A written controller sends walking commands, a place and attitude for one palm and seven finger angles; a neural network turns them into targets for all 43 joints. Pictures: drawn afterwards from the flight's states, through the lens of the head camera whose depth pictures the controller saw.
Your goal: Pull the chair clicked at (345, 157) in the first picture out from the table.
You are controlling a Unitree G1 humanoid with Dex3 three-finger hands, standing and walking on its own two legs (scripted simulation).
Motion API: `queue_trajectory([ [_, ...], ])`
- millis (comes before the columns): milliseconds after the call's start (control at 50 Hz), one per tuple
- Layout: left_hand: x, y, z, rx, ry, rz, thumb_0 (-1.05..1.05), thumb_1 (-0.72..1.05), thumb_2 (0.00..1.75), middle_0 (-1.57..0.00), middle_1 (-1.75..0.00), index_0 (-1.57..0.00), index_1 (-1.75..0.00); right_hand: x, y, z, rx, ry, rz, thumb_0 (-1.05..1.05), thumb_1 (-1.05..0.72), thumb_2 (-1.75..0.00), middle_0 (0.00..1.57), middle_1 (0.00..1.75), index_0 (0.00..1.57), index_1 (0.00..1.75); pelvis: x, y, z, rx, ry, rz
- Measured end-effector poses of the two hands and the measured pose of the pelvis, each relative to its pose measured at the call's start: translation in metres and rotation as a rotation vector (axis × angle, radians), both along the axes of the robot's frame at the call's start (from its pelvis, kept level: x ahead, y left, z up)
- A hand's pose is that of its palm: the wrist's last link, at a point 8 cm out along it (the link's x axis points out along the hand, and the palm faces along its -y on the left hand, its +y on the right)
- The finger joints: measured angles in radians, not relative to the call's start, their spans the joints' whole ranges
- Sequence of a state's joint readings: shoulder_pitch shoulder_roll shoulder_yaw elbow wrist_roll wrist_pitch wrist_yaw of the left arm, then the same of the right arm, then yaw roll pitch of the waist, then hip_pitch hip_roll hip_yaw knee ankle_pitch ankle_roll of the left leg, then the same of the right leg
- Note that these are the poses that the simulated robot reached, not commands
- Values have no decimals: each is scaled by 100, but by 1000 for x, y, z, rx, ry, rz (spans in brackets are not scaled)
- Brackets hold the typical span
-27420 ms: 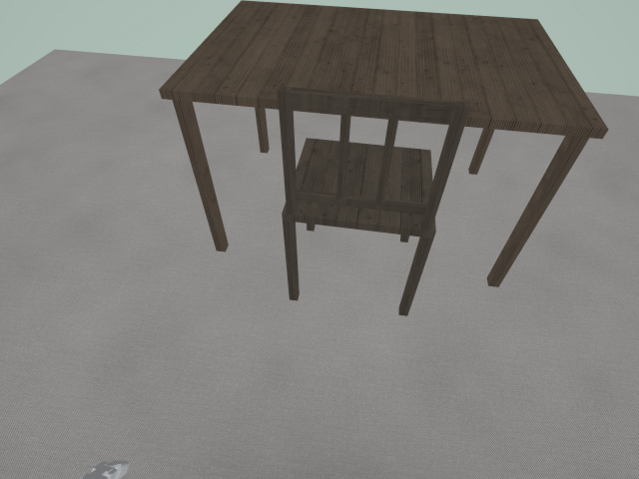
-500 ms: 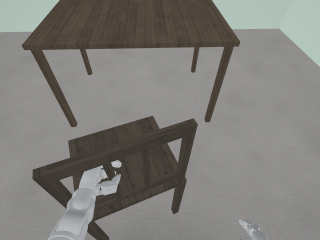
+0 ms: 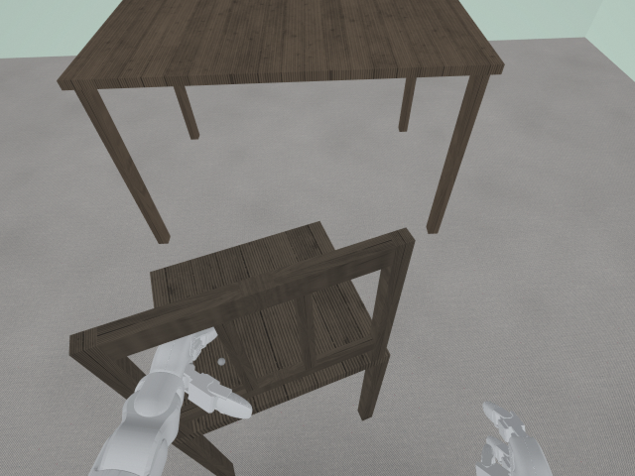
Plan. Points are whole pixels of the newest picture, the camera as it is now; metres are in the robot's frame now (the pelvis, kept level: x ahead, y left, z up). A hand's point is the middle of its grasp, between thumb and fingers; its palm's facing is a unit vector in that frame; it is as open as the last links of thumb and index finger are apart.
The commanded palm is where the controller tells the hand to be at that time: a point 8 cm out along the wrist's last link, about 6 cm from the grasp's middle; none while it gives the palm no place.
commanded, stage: open the thumb and straighten the fingers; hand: left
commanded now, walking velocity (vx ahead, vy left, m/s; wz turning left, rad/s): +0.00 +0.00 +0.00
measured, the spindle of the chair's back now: (238, 356) +0.30 +0.13 -0.08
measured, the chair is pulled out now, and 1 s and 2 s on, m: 0.60 0.60 0.59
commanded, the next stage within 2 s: draw the fingers out of the gap in 0.10 s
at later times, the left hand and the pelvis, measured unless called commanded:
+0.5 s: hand (215, 395) +0.23 +0.14 -0.02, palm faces -0.06 -0.97 -0.22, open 17.5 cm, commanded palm +0.21 +0.19 +0.00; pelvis +0.00 -0.01 -0.01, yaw +1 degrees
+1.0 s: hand (207, 456) +0.16 +0.14 -0.02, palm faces -0.04 -0.98 -0.21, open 17.5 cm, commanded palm +0.13 +0.18 +0.00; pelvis +0.00 -0.01 -0.02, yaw +2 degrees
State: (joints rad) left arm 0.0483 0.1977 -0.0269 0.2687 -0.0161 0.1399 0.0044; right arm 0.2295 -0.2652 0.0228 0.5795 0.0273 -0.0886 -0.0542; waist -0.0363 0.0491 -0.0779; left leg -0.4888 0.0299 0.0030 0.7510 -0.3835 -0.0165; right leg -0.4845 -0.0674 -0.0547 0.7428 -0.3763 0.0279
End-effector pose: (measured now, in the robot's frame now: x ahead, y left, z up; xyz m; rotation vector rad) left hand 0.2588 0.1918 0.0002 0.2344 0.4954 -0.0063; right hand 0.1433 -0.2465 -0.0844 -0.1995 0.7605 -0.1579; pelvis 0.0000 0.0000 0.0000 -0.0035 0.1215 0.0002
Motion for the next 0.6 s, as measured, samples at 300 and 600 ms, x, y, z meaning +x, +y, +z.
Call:
queue_trajectory([
  [300,-4,-3,-1,-1,6,0,-1,-54,20,-1,-3,-1,-3,4,-2,0,-9,-10,11,1,-90,-90,20,30,20,30,2,-3,-4,-2,11,6],
  [600,-60,1,-3,1,30,17,-1,-54,20,-1,0,-1,0,5,-7,2,-27,-59,7,1,-90,-90,20,30,20,30,2,-6,-8,-5,8,17],
])
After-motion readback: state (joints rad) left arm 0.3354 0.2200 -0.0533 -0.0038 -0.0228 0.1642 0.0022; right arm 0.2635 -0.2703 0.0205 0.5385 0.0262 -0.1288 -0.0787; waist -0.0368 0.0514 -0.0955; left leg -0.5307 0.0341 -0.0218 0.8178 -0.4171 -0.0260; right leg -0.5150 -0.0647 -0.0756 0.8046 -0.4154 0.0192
